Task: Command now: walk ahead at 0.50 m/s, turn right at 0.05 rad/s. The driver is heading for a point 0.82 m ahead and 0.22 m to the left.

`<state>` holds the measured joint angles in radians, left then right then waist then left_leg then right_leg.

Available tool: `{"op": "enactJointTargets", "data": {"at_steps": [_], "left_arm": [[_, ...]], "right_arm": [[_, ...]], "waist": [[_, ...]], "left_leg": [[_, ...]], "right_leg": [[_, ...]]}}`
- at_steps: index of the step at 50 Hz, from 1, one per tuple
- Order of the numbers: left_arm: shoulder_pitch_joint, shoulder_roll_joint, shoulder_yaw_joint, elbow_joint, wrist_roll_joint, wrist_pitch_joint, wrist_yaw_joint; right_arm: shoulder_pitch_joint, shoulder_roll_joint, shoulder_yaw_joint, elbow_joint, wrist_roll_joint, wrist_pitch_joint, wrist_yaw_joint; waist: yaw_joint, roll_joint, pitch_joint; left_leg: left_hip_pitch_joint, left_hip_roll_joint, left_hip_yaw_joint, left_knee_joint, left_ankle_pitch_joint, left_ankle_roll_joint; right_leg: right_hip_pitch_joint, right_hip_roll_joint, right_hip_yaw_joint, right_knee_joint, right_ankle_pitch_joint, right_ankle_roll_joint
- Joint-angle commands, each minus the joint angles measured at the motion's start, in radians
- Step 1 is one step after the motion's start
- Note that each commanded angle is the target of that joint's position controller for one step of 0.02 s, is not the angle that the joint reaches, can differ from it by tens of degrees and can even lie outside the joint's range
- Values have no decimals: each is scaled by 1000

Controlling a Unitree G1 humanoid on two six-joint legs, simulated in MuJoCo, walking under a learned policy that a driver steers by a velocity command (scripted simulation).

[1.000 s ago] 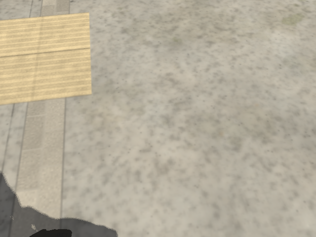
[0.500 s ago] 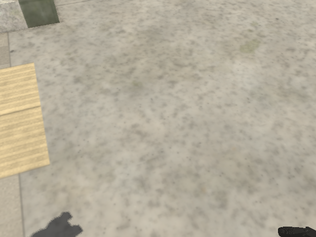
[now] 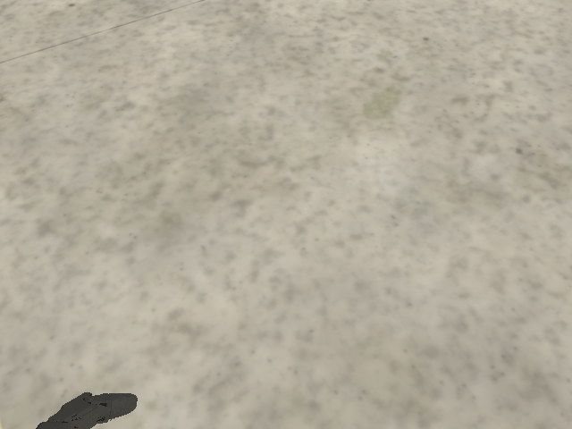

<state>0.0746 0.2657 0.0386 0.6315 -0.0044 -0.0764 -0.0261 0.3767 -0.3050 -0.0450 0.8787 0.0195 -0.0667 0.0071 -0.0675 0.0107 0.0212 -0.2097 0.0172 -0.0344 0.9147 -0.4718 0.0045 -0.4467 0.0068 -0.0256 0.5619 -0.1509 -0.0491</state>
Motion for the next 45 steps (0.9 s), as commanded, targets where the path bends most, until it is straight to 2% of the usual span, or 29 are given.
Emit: {"op": "enactJointTargets", "data": {"at_steps": [1, 2, 3, 6, 9, 13, 16, 19, 20, 21, 22, 23, 24, 25, 26, 27, 28, 29, 30, 31, 33, 36, 39, 42, 45], "left_arm": [[262, 160, 51, 17, -2, 4, 7], [210, 138, 44, 17, 5, 3, 2], [177, 115, 37, 15, 12, -3, 0], [161, 126, 44, 36, 4, -22, -1], [192, 150, 52, 68, 2, -24, 10], [256, 179, 58, 109, -7, -15, 21], [310, 191, 61, 149, -15, -4, 24], [322, 202, 67, 175, -18, 12, 31], [316, 208, 69, 180, -18, 18, 33], [298, 212, 69, 180, -18, 24, 35], [301, 188, 59, 179, -12, 29, 38], [314, 137, 35, 153, 12, 28, 42], [441, 25, 4, 144, 5, 7, 32], [371, 130, 25, 156, -13, -12, 27], [276, 173, 39, 127, -35, -23, 22], [224, 163, 36, 116, -31, -26, 27], [197, 155, 39, 112, -14, -24, 30], [218, 142, 41, 116, -10, -16, 30], [237, 124, 39, 124, -10, -6, 30], [245, 107, 36, 128, -9, 4, 31], [200, 93, 32, 113, -2, 15, 34], [87, 79, 27, 79, 9, 7, 33], [-19, 63, 20, 57, 3, -8, 22], [-105, 69, 18, 34, -7, -21, 6], [-102, 110, 30, 30, -10, -34, -3]], "right_arm": [[-87, -132, -21, -119, 14, -48, 6], [-112, -121, -22, -122, -1, -45, 4], [-102, -112, -26, -117, -8, -34, 4], [-86, -62, -17, -110, -13, -6, 1], [-187, -46, -10, -139, -21, -3, 1], [-328, -27, 3, -170, -12, -17, 18], [-403, -39, 2, -201, -5, -22, 31], [-412, -61, -4, -216, -6, -28, 43], [-384, -73, -9, -210, -7, -29, 44], [-310, -94, -21, -191, -9, -31, 41], [-165, -139, -45, -147, -12, -30, 32], [12, -215, -67, -115, -22, -26, 22], [50, -272, -79, -95, -19, -20, 27], [43, -173, -52, -106, -3, -20, 29], [-22, -141, -41, -115, -6, -21, 25], [-88, -129, -36, -126, -14, -21, 24], [-132, -103, -30, -130, -22, -22, 25], [-154, -85, -24, -132, -33, -26, 25], [-161, -77, -23, -130, -32, -30, 27], [-160, -80, -25, -123, -26, -36, 26], [-146, -104, -32, -106, -21, -41, 19], [-102, -123, -38, -83, -14, -31, 5], [-55, -142, -44, -63, -4, -20, -6], [2, -148, -48, -39, 5, -7, -12], [5, -157, -56, -34, 7, 7, -21]], "waist": [[148, -123, -145], [119, -89, -84], [85, -99, -62], [45, -99, -42], [64, -67, -6], [117, -63, 26], [139, -63, 45], [122, -75, 40], [103, -86, 22], [57, -90, -23], [-7, -72, -121], [-64, 44, -277], [6, 315, -384], [-42, 200, -346], [-35, 145, -208], [-7, 65, -133], [18, 45, -77], [51, 75, -72], [66, 83, -71], [76, 80, -65], [76, 62, -30], [50, 38, 4], [16, 40, 22], [-11, 49, 34], [18, 76, 25]], "left_leg": [[-583, 70, -33, 332, 53, 20], [-551, 94, -24, 272, 112, 13], [-490, 118, -33, 229, 154, 9], [-431, 123, -21, 149, 226, -18], [-465, 124, -19, -28, 384, -33], [-400, 81, 14, -266, 565, -26], [-408, 66, 8, -346, 557, -7], [-390, 51, 9, -399, 455, 31], [-340, 36, 26, -409, 417, 45], [-224, 6, 57, -434, 402, 65], [-11, -5, 69, -433, 419, 95], [290, 175, -133, -395, 472, 160], [591, 363, -603, -517, 216, 312], [569, 347, -663, -596, 67, 285], [452, 321, -525, -616, 89, 246], [320, 286, -425, -634, 190, 228], [210, 254, -351, -662, 291, 225], [140, 232, -303, -686, 357, 222], [103, 218, -270, -713, 387, 227], [75, 213, -236, -735, 416, 236], [47, 213, -186, -774, 460, 248], [51, 180, -140, -792, 487, 232], [46, 150, -101, -779, 473, 206], [79, 171, -132, -737, 438, 202], [135, 205, -197, -665, 421, 177]], "right_leg": [[589, -315, 486, -268, -108, -212], [472, -279, 412, -302, -30, -200], [389, -249, 357, -333, 44, -190], [286, -230, 260, -400, 158, -208], [282, -212, 184, -429, 192, -198], [289, -190, 113, -436, 156, -162], [374, -229, 124, -407, 144, -153], [471, -267, 138, -342, 221, -129], [490, -267, 135, -303, 303, -118], [489, -243, 110, -211, 458, -99], [438, -189, 68, -34, 534, -71], [244, -125, 18, 280, 279, -32], [-153, 56, 38, 600, -374, 31], [-266, 13, 160, 707, -436, 22], [-326, -34, 139, 714, -349, 9], [-300, -82, 109, 673, -258, 10], [-269, -110, 100, 617, -201, 16], [-205, -135, 109, 588, -160, 20], [-168, -141, 107, 563, -144, 27], [-155, -145, 100, 538, -135, 35], [-192, -153, 92, 462, -74, 55], [-217, -141, 85, 269, 85, 75], [-155, -97, 66, 79, 213, 87], [-114, -67, 68, -13, 231, 89], [-50, -56, 90, -81, 157, 65]]}}
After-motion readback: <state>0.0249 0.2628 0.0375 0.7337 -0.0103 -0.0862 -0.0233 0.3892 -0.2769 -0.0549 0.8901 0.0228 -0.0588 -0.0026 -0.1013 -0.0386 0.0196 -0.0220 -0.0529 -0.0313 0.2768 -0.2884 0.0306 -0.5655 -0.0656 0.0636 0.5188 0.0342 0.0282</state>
